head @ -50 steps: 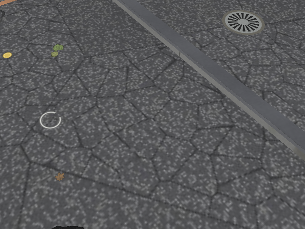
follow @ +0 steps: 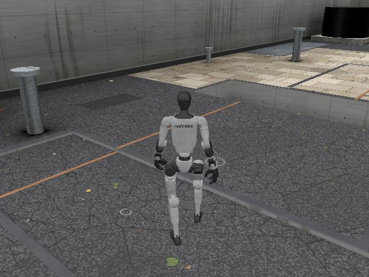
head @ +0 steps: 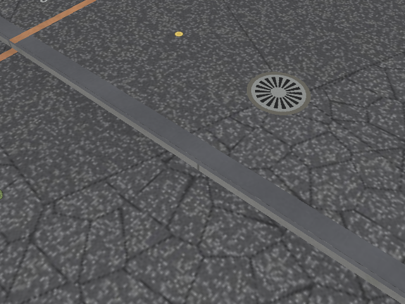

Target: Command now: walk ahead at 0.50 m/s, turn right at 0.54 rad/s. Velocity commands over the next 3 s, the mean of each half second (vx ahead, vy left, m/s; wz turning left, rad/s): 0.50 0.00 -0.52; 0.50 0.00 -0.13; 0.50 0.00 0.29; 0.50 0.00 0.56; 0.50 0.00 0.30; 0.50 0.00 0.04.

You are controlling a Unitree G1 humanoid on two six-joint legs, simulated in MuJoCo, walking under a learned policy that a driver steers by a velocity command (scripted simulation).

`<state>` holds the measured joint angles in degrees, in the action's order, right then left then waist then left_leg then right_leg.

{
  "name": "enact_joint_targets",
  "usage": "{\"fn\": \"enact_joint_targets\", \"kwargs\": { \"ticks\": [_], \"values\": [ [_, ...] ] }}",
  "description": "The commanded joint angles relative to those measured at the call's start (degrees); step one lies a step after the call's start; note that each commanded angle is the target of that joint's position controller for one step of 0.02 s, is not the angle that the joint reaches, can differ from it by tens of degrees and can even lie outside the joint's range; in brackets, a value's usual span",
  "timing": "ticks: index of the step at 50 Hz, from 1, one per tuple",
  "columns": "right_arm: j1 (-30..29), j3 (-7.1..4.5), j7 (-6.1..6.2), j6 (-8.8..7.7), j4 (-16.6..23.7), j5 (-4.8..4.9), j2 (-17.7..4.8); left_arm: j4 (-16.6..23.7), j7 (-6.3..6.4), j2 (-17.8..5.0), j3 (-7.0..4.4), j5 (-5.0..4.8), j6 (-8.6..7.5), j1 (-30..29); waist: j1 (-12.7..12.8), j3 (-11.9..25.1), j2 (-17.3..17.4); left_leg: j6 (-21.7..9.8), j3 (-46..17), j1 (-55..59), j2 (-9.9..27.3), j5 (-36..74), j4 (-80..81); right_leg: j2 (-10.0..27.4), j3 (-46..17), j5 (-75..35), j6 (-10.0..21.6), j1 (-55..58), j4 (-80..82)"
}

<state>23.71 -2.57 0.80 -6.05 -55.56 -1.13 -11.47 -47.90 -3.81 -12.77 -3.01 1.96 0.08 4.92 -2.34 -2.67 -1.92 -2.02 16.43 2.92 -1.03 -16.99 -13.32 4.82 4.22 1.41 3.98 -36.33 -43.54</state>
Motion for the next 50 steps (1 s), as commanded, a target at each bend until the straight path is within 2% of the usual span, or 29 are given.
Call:
{"fn": "enact_joint_targets", "kwargs": {
  "ticks": [1, 4, 5, 6, 7, 8, 9, 10, 11, 12, 13, 14, 17, 23, 28, 30, 31, 32, 33, 34, 35, 36, 37, 38, 39, 41, 44, 47, 50],
  "values": [
    [2.11, -1.7, 0.64, 0.07, 1.66, -0.08, -8.58, 5.54, -0.37, -1.95, 0.12, 0.27, -0.81, -6.29, 0.03, -3.45, 5.98, -4.87, -3.28, 1.18, 17.04, 34.92, 1.6, -1.66, 3.36, 2.8, 2.07, 0.09, 5.19],
    [1.24, -2.27, 1.08, 1.22, 1.52, -0.26, -10.9, 4.93, 0.34, -3.5, -0.7, 0.35, -0.77, -1.86, 2.79, 0.3, 8.13, -4.23, -0.73, 4.69, 17.42, 58.95, -9.72, -6.81, 6.37, 11.61, 5.51, 8.19, 7.06],
    [0.83, -2.55, 1.02, 1.88, 1.67, -0.29, -11.84, 3.69, 0.68, -4.48, -1.31, 0.28, -1.02, 2.94, 4.77, 3.16, 8.24, -4.25, -0.54, 4.77, 17.43, 62.21, -17.72, -8.9, 6.63, 14.08, 6.88, 13.22, 8.47],
    [0.09, -2.7, 0.79, 2.45, 2.13, -0.01, -12.38, 1.45, 1.27, -5.75, -2.2, 0.54, -1.6, 10.34, 8.11, 7.38, 6.8, -3.38, 0.08, 1.02, 16.85, 57.22, -29.46, -10.61, 5.78, 12.63, 8.45, 23.03, 13.05],
    [-0.64, -2.42, 0.56, 2.49, 3.72, 0.09, -11.32, -0.79, 2.16, -10.41, -3.94, 1.34, -1.96, 18.66, 11.78, 12.59, 1.81, -1.43, 0.15, -11.22, 15.1, 39.2, -46.28, -3.68, -5.31, 16.75, 11.33, 37.26, 16.91],
    [1.0, -1.13, -0.79, 2.03, 8.11, 0.4, -4.13, 0.27, 2.7, -17.37, -5.46, 1.0, -1.74, 16.33, 6.43, 15.47, -11.44, 2.35, -3.7, -38.95, 2.77, -14.72, -66.79, 13.29, -36.4, 14.98, 20.1, 54.43, 20.62],
    [-7.47, -1.9, -1.06, 1.19, 10.12, 0.0, -9.06, 0.65, 2.9, -16.87, -5.39, -0.61, -0.93, 18.94, 10.03, 16.03, -1.66, 2.19, -16.48, -45.82, 1.61, -12.56, -70.28, 14.45, -44.72, 15.09, 20.42, 53.55, 27.54],
    [-10.48, -1.61, -1.34, 0.42, 11.41, 0.77, -8.34, 0.12, 3.36, -14.78, -4.77, -0.96, -0.77, 15.27, 7.89, 7.86, 0.05, 1.57, -17.65, -48.56, 5.07, -5.46, -67.13, 13.65, -35.39, 11.04, 18.48, 47.09, 28.63],
    [-9.11, -1.49, -1.18, -0.07, 10.6, 0.77, -8.32, 0.3, 3.42, -11.56, -3.97, -1.39, -1.05, 12.5, 5.17, 3.87, 3.17, 1.44, -17.53, -44.94, 7.03, -1.49, -61.2, 11.12, -29.87, 3.47, 16.02, 39.51, 29.48],
    [-8.28, -1.61, -0.99, 0.43, 9.89, -0.04, -8.32, 0.66, 3.58, -9.83, -3.47, -1.67, -1.55, 10.03, 2.95, 2.1, 4.07, 1.86, -17.81, -41.12, 8.11, -0.57, -57.4, 7.93, -24.95, -2.66, 14.08, 34.37, 29.93],
    [-6.53, -1.52, -1.02, 1.57, 9.62, -1.12, -8.01, 0.99, 3.74, -8.46, -2.95, -2.05, -2.1, 8.75, 1.27, 2.56, 3.18, 2.67, -18.04, -37.31, 8.55, -0.18, -55.01, 5.76, -21.65, -6.68, 13.28, 31.17, 30.54],
    [-6.02, -1.51, -1.19, 2.65, 9.59, -1.63, -7.65, 1.01, 3.66, -8.15, -2.69, -2.2, -2.79, 9.05, 0.7, 3.2, 2.69, 3.34, -17.97, -35.47, 8.52, -0.4, -53.41, 4.61, -20.21, -9.63, 13.11, 29.71, 30.71],
    [-9.19, -1.22, -1.76, 4.21, 11.28, -1.77, -6.54, 0.23, 3.43, -10.26, -3.03, -2.28, -3.97, 12.48, 0.97, 2.4, 1.6, 4.95, -16.55, -37.26, 8.04, 2.95, -47.92, 2.24, -18.09, -12.05, 12.44, 27.81, 31.63],
    [-20.68, -0.59, -2.47, 4.16, 14.85, -1.28, -6.4, -1.74, 3.53, -9.19, -2.22, -2.09, -4.35, 20.34, 5.66, 0.6, -1.25, 4.36, -15.25, -42.87, 7.17, 15.76, -32.85, 1.46, -16.44, -15.93, 7.81, 34.82, 32.36],
    [-28.35, 0.17, -2.97, 3.29, 17.64, -0.68, -6.36, -3.09, 4.39, -9.51, -1.63, -1.2, -4.5, 23.88, 8.15, -1.23, -1.79, 1.94, -13.74, -42.45, 4.59, 17.14, -23.03, 3.39, -16.64, -20.06, 7.49, 41.49, 30.72],
    [-27.79, 0.1, -2.93, 2.84, 18.1, -0.53, -7.05, -3.38, 4.75, -10.33, -1.61, -0.9, -4.64, 23.13, 6.82, -1.7, -2.35, 0.03, -13.85, -38.86, 3.46, 14.54, -19.78, 4.94, -16.91, -24.42, 6.89, 42.61, 29.32],
    [-24.82, -0.12, -2.71, 2.63, 17.35, -0.45, -7.6, -3.22, 4.88, -10.78, -1.6, -0.84, -4.79, 21.55, 4.94, -1.1, -2.66, -1.11, -13.68, -34.11, 2.29, 12.41, -17.99, 5.0, -16.11, -30.06, 5.97, 42.05, 27.31],
    [-20.37, -0.57, -2.2, 2.41, 15.94, -0.34, -8.61, -3.13, 4.94, -11.43, -1.67, -0.7, -4.97, 20.37, 2.95, 0.92, -3.18, -2.15, -13.13, -27.91, 0.33, 9.93, -17.16, 4.67, -15.52, -38.28, 5.13, 41.74, 23.2],
    [-13.08, -1.2, -1.49, 2.04, 13.59, -0.2, -9.81, -3.3, 4.75, -11.86, -1.71, -0.49, -4.99, 19.63, -0.24, 4.75, -2.39, -3.37, -12.38, -19.89, -1.55, 9.13, -14.84, 3.2, -14.35, -43.27, 4.4, 41.67, 14.78],
    [-4.51, -1.8, -0.7, 1.47, 11.32, -0.88, -11.2, -3.08, 4.55, -11.4, -1.46, -0.83, -5.13, 18.95, -4.34, 9.71, -0.61, -5.08, -14.91, -7.4, 1.62, 11.91, -12.66, 1.0, -12.64, -36.63, 3.6, 35.81, 3.51],
    [3.33, -2.9, 0.13, 1.23, 10.66, -2.37, -16.3, -1.06, 4.26, -7.2, -0.32, -2.06, -5.4, 21.25, -5.35, 17.82, 7.4, -8.99, -32.43, 7.76, 15.89, 7.62, -12.55, -4.13, -9.66, -14.89, 2.01, 22.85, -14.58],
    [2.91, -3.91, -0.78, 1.84, 9.35, -2.11, -19.03, -2.14, 4.18, -5.42, -0.3, -3.09, -5.0, 28.28, -1.3, 20.59, 18.32, -15.89, -56.06, 13.93, 26.14, 10.35, -5.64, -13.36, -7.89, 28.71, 0.77, 8.22, -29.45],
    [-2.39, -2.84, -1.48, 2.32, 10.1, -0.12, -13.75, -2.56, 4.44, -8.98, -0.78, -0.93, -4.47, 23.72, 0.15, 12.54, 7.42, -14.1, -53.74, 6.07, 22.92, 2.45, -3.22, -8.94, -11.7, 24.48, 1.67, 4.47, -31.96],
    [-7.47, -1.88, -1.73, 2.27, 10.8, 0.38, -10.05, -1.71, 3.96, -8.38, -0.67, -0.73, -4.51, 19.2, 1.18, 5.51, 3.8, -12.79, -44.48, -2.29, 20.61, 1.63, -1.47, -6.62, -11.03, 19.76, 1.48, 4.15, -29.4],
    [-9.63, -1.3, -1.81, 2.06, 10.74, -0.06, -8.17, -1.15, 3.6, -7.33, -0.36, -0.71, -4.42, 17.0, 2.06, 2.83, 2.96, -11.18, -38.76, -6.74, 17.61, 4.56, 0.53, -4.68, -10.05, 17.48, 1.38, 4.9, -26.56],
    [-8.93, -0.67, -1.48, 1.42, 9.0, 0.15, -7.03, -1.32, 2.84, -6.29, -0.05, 0.2, -3.35, 17.39, 3.77, 1.58, 6.01, -9.43, -31.17, -11.58, 13.87, 11.64, 2.91, -2.68, -8.6, 15.87, 0.29, 7.98, -23.0],
    [-5.49, -0.94, -1.74, 0.18, 6.83, 0.76, -8.32, -1.09, 2.12, -5.19, 0.34, 0.53, -2.57, 15.95, 4.11, 1.88, 6.23, -10.42, -26.85, -11.53, 12.89, 18.72, 4.78, -1.44, -6.14, 13.56, -1.18, 6.03, -20.73],
    [-2.65, -0.98, -1.73, 0.16, 5.21, 0.78, -8.66, 1.21, 1.82, -4.95, 0.69, 0.54, -2.37, 8.39, 2.74, -0.37, 5.6, -10.52, -24.05, -9.93, 11.93, 18.89, 7.24, 0.86, -4.27, 8.09, -2.8, -0.18, -14.8],
    [1.0, -0.72, -1.56, 0.47, 3.57, 0.62, -7.97, 2.77, 1.96, -3.84, 1.23, 0.3, -2.29, 3.08, 1.49, -0.52, 5.64, -10.4, -22.56, -6.24, 11.54, 21.58, 6.69, 1.48, -2.62, 5.36, -3.64, -4.05, -11.63]
  ]
}}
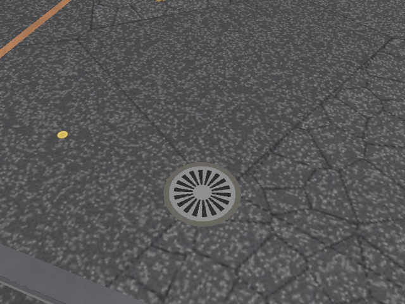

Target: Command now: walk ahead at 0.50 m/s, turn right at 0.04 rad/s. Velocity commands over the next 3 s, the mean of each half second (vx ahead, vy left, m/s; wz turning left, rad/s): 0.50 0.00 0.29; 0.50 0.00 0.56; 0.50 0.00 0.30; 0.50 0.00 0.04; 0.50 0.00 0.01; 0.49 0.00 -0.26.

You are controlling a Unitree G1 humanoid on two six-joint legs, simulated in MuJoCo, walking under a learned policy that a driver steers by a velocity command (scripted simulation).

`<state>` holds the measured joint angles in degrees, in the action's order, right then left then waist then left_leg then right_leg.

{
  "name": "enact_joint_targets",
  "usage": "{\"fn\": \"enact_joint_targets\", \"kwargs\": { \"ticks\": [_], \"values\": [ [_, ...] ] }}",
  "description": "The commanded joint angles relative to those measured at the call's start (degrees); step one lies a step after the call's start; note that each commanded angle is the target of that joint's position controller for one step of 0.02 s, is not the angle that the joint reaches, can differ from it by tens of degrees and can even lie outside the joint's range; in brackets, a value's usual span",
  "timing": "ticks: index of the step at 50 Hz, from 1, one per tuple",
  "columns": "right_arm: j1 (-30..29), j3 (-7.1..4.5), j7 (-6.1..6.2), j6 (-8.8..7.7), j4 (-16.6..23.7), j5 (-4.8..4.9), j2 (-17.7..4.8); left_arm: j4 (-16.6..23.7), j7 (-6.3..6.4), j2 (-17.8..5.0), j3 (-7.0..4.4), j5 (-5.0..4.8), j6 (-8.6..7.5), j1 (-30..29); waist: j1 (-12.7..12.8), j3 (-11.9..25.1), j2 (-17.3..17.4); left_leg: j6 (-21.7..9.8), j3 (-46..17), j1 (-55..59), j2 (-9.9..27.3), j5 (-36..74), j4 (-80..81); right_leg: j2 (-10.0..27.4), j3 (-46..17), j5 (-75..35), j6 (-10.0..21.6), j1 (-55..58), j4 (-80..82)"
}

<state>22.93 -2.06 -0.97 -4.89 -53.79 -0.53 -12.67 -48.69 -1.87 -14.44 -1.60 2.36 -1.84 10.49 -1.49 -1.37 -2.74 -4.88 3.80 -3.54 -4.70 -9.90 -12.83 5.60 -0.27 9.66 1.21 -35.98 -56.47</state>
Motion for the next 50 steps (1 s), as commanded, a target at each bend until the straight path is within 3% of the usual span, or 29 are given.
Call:
{"fn": "enact_joint_targets", "kwargs": {
  "ticks": [1, 3, 6, 8, 9, 10, 11, 12, 13, 14, 15, 17, 18, 19, 22, 25, 26, 28, 29, 30, 31, 32, 33, 34, 35, 36, 39, 43, 50],
  "values": [
    [2.83, -1.21, 0.33, -0.62, 1.44, -0.05, -6.89, 4.19, 0.06, -2.03, -0.07, -0.08, -0.38, -4.23, 0.21, -2.17, 6.24, -7.57, -9.76, 1.63, 15.47, 15.63, 5.86, 0.83, 2.2, -3.23, -0.93, -5.73, 2.47],
    [6.28, -0.97, 0.61, -0.34, 0.1, -0.03, -6.0, 5.72, 0.16, -1.93, 0.03, 0.24, -0.35, -8.39, -1.19, -2.8, 4.7, -7.41, -10.57, 6.09, 15.65, 19.46, 4.45, 0.41, 2.87, -1.59, -0.84, -9.12, 3.33],
    [8.62, -1.2, 1.52, 0.42, -0.98, -0.56, -7.49, 8.9, -0.15, 0.01, 1.04, -0.16, -0.7, -14.38, -2.74, -3.27, 6.26, -8.23, -13.22, 11.24, 17.03, 22.26, 2.13, -1.38, 3.51, 2.87, -1.0, -10.09, 10.58],
    [8.01, -1.63, 1.91, 0.79, -1.3, -0.88, -8.97, 9.91, 0.13, -0.05, 1.31, -0.62, -1.2, -14.04, -1.58, -2.47, 7.94, -7.65, -14.14, 10.94, 18.66, 27.44, 0.17, -3.14, 3.69, 7.36, 0.28, -5.12, 13.58],
    [6.84, -1.5, 1.46, 1.09, -1.12, -0.97, -9.17, 9.17, 0.34, -0.89, 0.96, -1.04, -1.39, -10.64, 0.32, -1.05, 7.85, -7.28, -12.06, 7.71, 17.08, 33.56, -2.37, -6.81, 7.85, 14.53, 1.19, 1.4, 15.22],
    [7.95, -0.68, 1.19, 0.96, -1.37, -0.74, -6.67, 7.74, 0.9, -2.32, 0.23, -1.1, -1.68, -7.93, 1.14, 1.28, 4.31, -5.48, -9.94, 4.81, 14.19, 46.89, -9.14, -8.58, 7.81, 12.73, 2.62, 11.02, 16.68],
    [7.79, -0.49, 0.95, 0.71, -1.78, 0.13, -6.8, 5.98, 1.52, -2.89, -0.5, -1.07, -2.3, -1.44, 4.21, 7.03, 3.61, -2.81, -8.65, -2.54, 12.49, 50.32, -19.76, -7.42, 4.67, 4.89, 4.69, 27.46, 19.82],
    [4.83, -0.84, 0.52, 0.43, -0.4, 1.28, -8.16, 3.17, 2.26, -6.12, -2.15, -0.8, -2.28, 8.19, 8.72, 13.61, 1.61, 0.48, -7.82, -15.56, 10.02, 37.92, -32.01, -1.81, -3.52, 1.48, 7.06, 45.78, 24.78],
    [-1.4, -0.61, -0.03, -0.04, 3.44, 1.45, -6.2, 0.39, 2.97, -10.62, -3.88, 0.19, -1.67, 17.98, 12.7, 20.05, -6.24, 2.8, -5.73, -30.06, 4.84, -4.74, -48.41, 12.47, -18.59, 1.76, 10.53, 60.04, 31.0],
    [-4.46, -0.98, 0.71, 0.37, 4.18, 0.32, -5.49, -0.36, 3.56, -9.55, -3.54, 0.79, -1.7, 18.18, 11.02, 17.41, -2.35, 2.18, -8.6, -35.14, 5.79, -16.62, -56.45, 17.4, -23.19, -12.68, 10.85, 57.15, 33.71],
    [-4.56, -1.06, 1.01, 1.12, 3.8, 0.37, -4.4, 0.06, 3.94, -7.22, -3.05, 1.04, -1.85, 12.79, 7.85, 11.6, 1.95, 1.77, -9.24, -37.17, 7.96, -14.22, -56.47, 16.14, -19.06, -11.17, 10.42, 51.14, 36.22],
    [-5.33, -1.87, 0.78, 2.96, 3.03, -0.14, -4.73, 0.95, 3.91, -1.66, -1.72, 0.4, -2.29, 3.77, 3.83, 2.88, 2.25, 1.81, -7.22, -35.27, 10.25, -11.06, -55.11, 10.61, -8.69, -6.89, 7.25, 38.81, 40.18],
    [-3.36, -1.92, 0.24, 4.07, 3.1, -0.76, -3.82, 0.62, 3.98, -1.56, -1.75, 0.04, -2.46, 1.84, 1.41, 2.59, -3.12, 2.79, -6.35, -32.84, 10.13, -9.91, -55.11, 10.2, -5.93, -4.61, 7.52, 34.98, 41.55],
    [-2.91, -2.17, -0.33, 5.35, 3.02, -1.23, -3.8, 0.47, 3.91, -1.43, -1.98, -0.47, -2.71, -0.12, -0.47, 1.63, -4.35, 3.72, -5.52, -31.35, 10.11, -8.34, -55.17, 8.92, -2.71, -1.95, 7.05, 32.13, 43.53],
    [-4.87, -3.28, -1.47, 8.14, 5.48, -1.36, -5.37, 0.14, 3.86, -2.5, -2.69, 0.1, -3.57, -4.53, -5.07, 0.2, -5.66, 5.0, -2.84, -29.5, 10.03, -5.19, -52.39, 6.79, 3.67, 2.8, 5.64, 29.7, 47.47],
    [-5.7, -3.41, -2.19, 9.33, 7.2, -1.16, -6.19, 0.12, 3.72, -5.95, -3.97, 0.93, -2.92, -9.18, -8.42, -0.86, -6.73, 5.34, 0.63, -20.93, 10.31, -4.82, -40.47, 4.18, 9.86, 8.26, 4.62, 27.48, 48.61],
    [-5.15, -3.24, -2.51, 9.65, 7.58, -0.6, -6.34, -0.09, 3.59, -8.03, -4.64, 1.31, -2.12, -9.53, -8.74, -0.97, -8.59, 5.26, 2.86, -16.54, 9.85, -9.87, -35.94, 4.31, 11.26, 10.87, 5.14, 26.63, 48.56],
    [-5.23, -3.58, -2.5, 10.69, 8.44, -0.73, -7.88, -0.65, 3.2, -10.34, -5.62, 1.9, -0.2, -7.73, -7.94, -1.01, -7.6, 3.52, 5.82, -13.64, 9.28, -18.16, -32.31, 8.09, 12.27, 7.35, 5.79, 31.37, 44.41],
    [0.24, -3.96, -2.31, 10.8, 6.95, -0.36, -8.59, -0.84, 2.55, -10.48, -5.85, 1.75, 1.07, -6.98, -9.02, 1.86, -5.42, 2.4, 8.16, -7.4, 7.15, -20.27, -32.48, 8.48, 13.46, 2.65, 6.22, 31.78, 35.55],
    [9.71, -4.22, -1.86, 10.56, 4.06, -0.14, -8.44, -0.49, 1.69, -10.35, -5.6, 1.34, 2.16, -8.05, -13.42, 5.3, -0.78, 1.61, 8.12, 2.25, 6.05, -17.6, -27.27, 7.3, 16.08, 0.52, 5.59, 29.4, 20.41],
    [15.24, -5.46, -0.56, 9.81, -0.73, -0.1, -10.34, 2.82, 1.39, -6.73, -4.48, 0.68, 2.17, -8.63, -13.99, 3.01, 15.48, -2.13, 0.86, 7.77, 2.33, -21.52, -18.59, -1.28, 19.07, 5.94, 3.06, 16.52, -3.68],
    [8.63, -5.05, -0.47, 8.64, 0.51, -0.51, -13.22, 7.31, 0.39, -0.23, -2.16, 0.56, 0.98, -11.5, -9.27, -3.68, 30.22, -8.11, -29.73, 3.01, 12.76, -35.49, -3.29, -9.38, 11.19, 28.98, 1.47, -3.47, -24.27],
    [-2.45, -3.35, -1.19, 6.21, 5.55, -0.58, -12.1, 9.85, -0.24, 0.95, -0.75, -0.89, -0.69, -9.6, -0.99, -4.47, 21.67, -9.28, -48.34, -5.69, 19.73, -31.69, 7.29, -6.38, -0.35, 21.95, 1.39, -5.08, -29.11],
    [-6.1, -3.68, -1.08, 4.7, 7.29, -1.69, -12.62, 8.35, -0.47, -3.63, -1.73, -1.17, -1.61, -8.8, 0.93, -4.44, 8.37, -8.57, -46.34, -10.94, 21.49, -29.8, 8.23, -2.83, -1.83, 13.53, 0.91, -0.38, -24.77],
    [-5.42, -4.24, -0.6, 3.51, 6.89, -1.27, -13.92, 8.11, -0.4, -5.73, -2.11, -0.87, -1.91, -9.22, 1.28, -4.25, 2.78, -7.87, -41.42, -12.42, 19.68, -22.14, 5.79, -1.09, -2.09, 10.09, 0.59, 2.44, -19.77],
    [-5.73, -4.57, -0.07, 2.66, 6.56, -0.67, -14.52, 8.14, 0.12, -5.69, -1.96, -0.46, -1.7, -8.84, 1.81, -2.95, 3.64, -6.64, -35.88, -10.43, 16.5, -15.77, 4.24, -0.36, -1.87, 9.19, 0.43, 3.89, -15.81],
    [-2.61, -3.17, 0.5, 0.87, 5.27, 0.46, -8.72, 7.99, 0.44, -4.87, -1.48, -0.64, -0.01, -7.97, 1.73, -0.31, 5.58, -5.95, -27.0, -4.8, 11.88, -2.04, 2.72, -0.52, -1.72, 3.01, -0.46, 3.81, -10.1],
    [5.27, -3.51, 0.74, 0.09, 4.46, 0.27, -8.44, 10.03, 0.44, -3.37, -0.92, -0.08, 0.86, -13.47, -1.73, -0.22, 3.32, -7.87, -24.49, 3.53, 12.53, 7.42, 2.5, -1.49, 0.01, -0.15, -2.5, -6.44, -5.56],
    [7.04, -3.76, 1.02, 0.31, 5.17, -0.06, -8.47, 15.68, -0.17, -3.47, -0.65, -0.46, 0.41, -22.88, -4.5, -2.66, 8.1, -8.5, -23.23, 5.71, 11.63, 14.55, 1.92, -3.43, 0.95, -5.59, -3.47, -8.68, 9.93]
  ]
}}
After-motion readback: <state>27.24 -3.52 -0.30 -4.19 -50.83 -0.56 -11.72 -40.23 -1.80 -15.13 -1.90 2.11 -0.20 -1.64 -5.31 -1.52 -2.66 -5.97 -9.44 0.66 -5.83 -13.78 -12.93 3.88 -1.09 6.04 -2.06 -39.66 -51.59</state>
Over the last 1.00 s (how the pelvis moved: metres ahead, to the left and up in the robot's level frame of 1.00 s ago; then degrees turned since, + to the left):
0.55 -0.08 0.01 -19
